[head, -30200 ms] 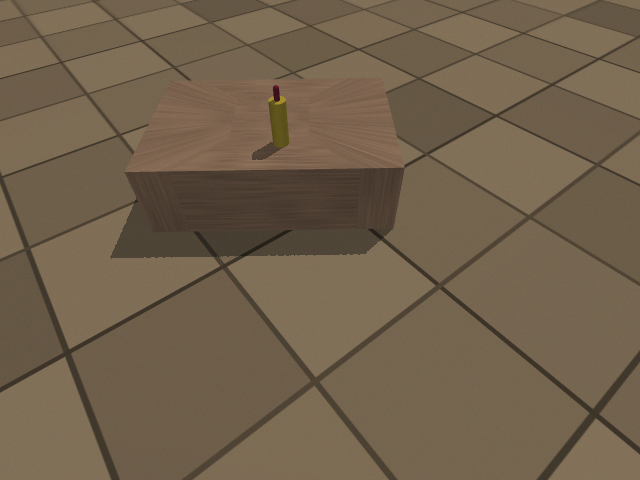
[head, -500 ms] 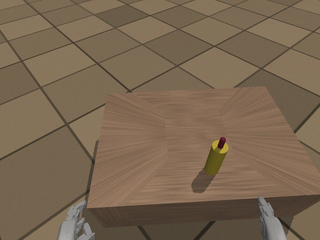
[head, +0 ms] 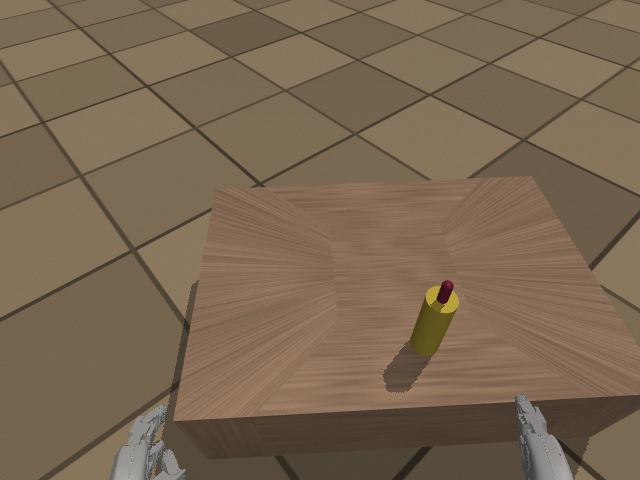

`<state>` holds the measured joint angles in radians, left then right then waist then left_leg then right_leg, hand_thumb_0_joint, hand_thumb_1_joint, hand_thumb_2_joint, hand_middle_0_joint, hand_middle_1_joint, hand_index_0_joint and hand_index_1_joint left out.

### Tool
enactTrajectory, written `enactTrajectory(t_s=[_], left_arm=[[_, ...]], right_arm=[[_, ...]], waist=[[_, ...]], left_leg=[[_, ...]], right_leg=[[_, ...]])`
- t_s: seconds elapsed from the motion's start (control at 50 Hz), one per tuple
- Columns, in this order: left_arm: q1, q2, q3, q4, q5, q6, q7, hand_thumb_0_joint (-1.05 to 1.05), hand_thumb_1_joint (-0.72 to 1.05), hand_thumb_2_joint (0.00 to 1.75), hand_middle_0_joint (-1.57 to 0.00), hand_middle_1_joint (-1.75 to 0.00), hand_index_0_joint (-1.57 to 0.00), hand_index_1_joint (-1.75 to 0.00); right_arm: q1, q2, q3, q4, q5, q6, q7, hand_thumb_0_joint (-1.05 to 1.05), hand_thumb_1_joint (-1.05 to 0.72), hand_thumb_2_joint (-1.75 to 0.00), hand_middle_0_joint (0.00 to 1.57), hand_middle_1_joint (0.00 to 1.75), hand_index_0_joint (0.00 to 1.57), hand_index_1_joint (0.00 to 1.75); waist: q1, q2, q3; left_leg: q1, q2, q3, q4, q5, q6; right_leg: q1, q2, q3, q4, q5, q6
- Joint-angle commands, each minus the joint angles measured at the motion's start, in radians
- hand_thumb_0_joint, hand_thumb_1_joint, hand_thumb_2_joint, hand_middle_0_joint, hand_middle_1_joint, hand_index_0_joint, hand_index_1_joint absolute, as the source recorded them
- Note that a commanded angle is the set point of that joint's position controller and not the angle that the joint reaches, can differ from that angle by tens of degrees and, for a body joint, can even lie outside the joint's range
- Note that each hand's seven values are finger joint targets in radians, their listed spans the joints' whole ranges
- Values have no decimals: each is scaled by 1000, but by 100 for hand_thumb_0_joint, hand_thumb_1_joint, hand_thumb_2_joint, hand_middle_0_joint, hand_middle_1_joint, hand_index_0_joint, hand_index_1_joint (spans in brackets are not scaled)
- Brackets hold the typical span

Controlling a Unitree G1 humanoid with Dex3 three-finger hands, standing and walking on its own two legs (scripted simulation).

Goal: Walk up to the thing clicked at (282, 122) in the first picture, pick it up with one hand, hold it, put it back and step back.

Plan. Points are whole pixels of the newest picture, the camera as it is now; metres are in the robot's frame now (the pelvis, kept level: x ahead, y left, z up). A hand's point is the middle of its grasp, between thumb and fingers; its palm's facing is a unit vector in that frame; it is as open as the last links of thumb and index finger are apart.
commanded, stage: home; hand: right
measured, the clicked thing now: (435, 316) +0.50 -0.23 -0.27
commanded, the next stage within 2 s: stand in 0.34 s
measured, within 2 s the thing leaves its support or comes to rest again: neither
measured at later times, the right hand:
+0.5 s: hand (492, 477) +0.16 -0.18 -0.05, palm faces +0.13 +0.95 -0.28, open 17.6 cm
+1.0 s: hand out of the picture +0.07 -0.26 -0.11, palm faces -0.03 +0.94 -0.34, open 8.1 cm
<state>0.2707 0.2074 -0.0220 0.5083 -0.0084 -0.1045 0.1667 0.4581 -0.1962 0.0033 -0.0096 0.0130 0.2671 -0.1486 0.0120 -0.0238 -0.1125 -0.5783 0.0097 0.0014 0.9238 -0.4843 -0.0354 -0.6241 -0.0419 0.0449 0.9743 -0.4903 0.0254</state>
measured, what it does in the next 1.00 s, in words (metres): stands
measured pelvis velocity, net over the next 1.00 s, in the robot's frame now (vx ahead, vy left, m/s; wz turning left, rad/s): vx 0.00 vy -0.01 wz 0.01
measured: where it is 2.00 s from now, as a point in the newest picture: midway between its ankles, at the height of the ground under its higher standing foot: outside the picture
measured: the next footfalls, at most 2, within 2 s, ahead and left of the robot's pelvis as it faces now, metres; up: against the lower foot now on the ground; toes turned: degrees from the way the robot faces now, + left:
none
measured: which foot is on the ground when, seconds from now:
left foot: down 0.00-1.00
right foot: down 0.00-1.00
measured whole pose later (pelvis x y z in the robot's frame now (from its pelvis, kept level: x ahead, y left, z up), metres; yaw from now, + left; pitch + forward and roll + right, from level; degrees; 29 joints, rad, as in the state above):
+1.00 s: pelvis +0.00 -0.01 +0.04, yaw +0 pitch -1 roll +0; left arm 0.22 0.32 0.04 0.98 0.04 0.00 0.01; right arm 0.24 -0.33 -0.02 0.93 -0.04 -0.01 -0.03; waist 0.00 0.02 0.04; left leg -0.25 0.06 -0.03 0.60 -0.33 -0.05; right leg -0.27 0.00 0.00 0.62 -0.33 -0.01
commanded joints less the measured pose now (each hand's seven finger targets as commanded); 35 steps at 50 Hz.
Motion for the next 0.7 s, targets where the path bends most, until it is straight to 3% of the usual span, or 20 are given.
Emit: enactTrajectory(t_s=[0.0, 0.22, 0.3, 0.32, 0.34, 0.42, 0.46, 0.5, 0.52, 0.54, 0.56, 0.6, 0.64, 0.68], left_arm=[[-64, 115, 55, -160, -2, -57, 11, 0, 90, 90, -20, -30, -20, -30], [-60, 115, 55, -159, -1, -55, 14, 0, 90, 90, -20, -30, -20, -30], [-69, 117, 52, -160, -2, -57, 12, 0, 90, 90, -20, -30, -20, -30], [-61, 120, 56, -156, -1, -57, 12, 0, 90, 90, -20, -30, -20, -30], [-62, 115, 56, -155, -1, -57, 12, 0, 90, 90, -20, -30, -20, -30], [-66, 117, 53, -160, -1, -60, 13, 0, 90, 90, -20, -30, -20, -30], [-70, 118, 53, -157, -2, -60, 13, 0, 90, 90, -20, -30, -20, -30], [-71, 117, 54, -160, -1, -61, 12, 0, 90, 90, -20, -30, -20, -30], [-128, 256, 77, 64, 131, -6, -47, 0, 90, 90, -20, -30, -20, -30], [-111, 278, 105, 77, 131, 13, -77, 0, 90, 90, -20, -30, -20, -30], [-117, 270, 106, 78, 121, 29, -92, 0, 90, 90, -20, -30, -20, -30], [-103, 257, 99, 111, 87, 38, -117, 0, 90, 90, -20, -30, -20, -30], [-110, 265, 101, 146, 64, 46, -141, 0, 90, 90, -20, -30, -20, -30], [-115, 249, 101, 180, 57, 56, -151, 0, 90, 90, -20, -30, -20, -30]], right_arm=[[-22, -88, -47, -192, -9, -44, -8, 0, 59, -3, 5, 4, 5, 4], [-20, -102, -61, -203, -11, -36, -10, 0, 60, -2, 5, 4, 5, 4], [-26, -87, -43, -199, -9, -35, -8, 0, 61, -2, 5, 4, 5, 4], [-27, -88, -49, -188, -10, -35, -9, 0, 61, -1, 4, 4, 4, 4], [-21, -101, -64, -203, -11, -37, -10, 0, 60, -2, 5, 4, 5, 4], [-38, -91, -46, -210, -11, -35, -9, 0, 60, -2, 5, 4, 5, 4], [-28, -92, -51, -193, -9, -39, -11, 0, 44, -18, 20, 20, 20, 20], [-11, -94, -51, -190, -12, -38, -11, 0, 28, -34, 20, 30, 20, 30], [-199, -259, -94, 161, -120, -158, 47, 0, 20, -42, 20, 30, 20, 30], [-162, -264, -107, 274, -121, -211, 71, 0, 12, -50, 20, 30, 20, 30], [-155, -280, -102, 306, -111, -243, 89, 0, 4, -58, 20, 30, 20, 30], [-185, -270, -92, 392, -92, -278, 111, 0, -12, -74, 20, 30, 20, 30], [-210, -264, -86, 465, -66, -288, 122, 0, -28, -90, 20, 30, 20, 30], [-224, -268, -80, 531, -59, -298, 122, 0, -44, -90, 20, 30, 20, 30]], waist=[[9, -6, -104], [3, -5, -120], [8, -4, -95], [13, -4, -82], [-1, -11, -105], [10, -5, -87], [5, -14, -68], [1, -10, -80], [-22, 35, 48], [-24, 36, -1], [-15, 62, 13], [-1, 72, 7], [-4, 48, 7], [0, 58, 21]], left_leg=[[42, -31, 60, -138, 262, 25], [53, -27, 54, -136, 283, 23], [39, -31, 59, -136, 258, 26], [35, -31, 60, -136, 257, 25], [47, -30, 60, -134, 263, 27], [33, -32, 61, -141, 232, 26], [31, -31, 61, -148, 206, 28], [29, -34, 61, -145, 192, 30], [130, 22, -48, -169, 182, 81], [173, 43, -71, -174, 212, 111], [150, 48, -89, -197, 238, 116], [161, 64, -105, -209, 287, 101], [187, 68, -101, -226, 276, 95], [202, 84, -120, -281, 261, 91]], right_leg=[[97, 26, -47, -145, 268, -23], [101, 28, -52, -136, 283, -25], [94, 22, -45, -146, 262, -22], [91, 24, -46, -149, 262, -23], [96, 24, -45, -147, 271, -21], [89, 24, -46, -155, 236, -23], [82, 25, -46, -163, 211, -21], [78, 23, -43, -164, 201, -20], [142, -9, 19, -228, 275, -80], [160, -7, 14, -210, 289, -93], [163, -2, 11, -197, 268, -98], [221, -2, 14, -230, 263, -93], [232, 7, 23, -262, 255, -87], [241, 18, 11, -264, 248, -77]])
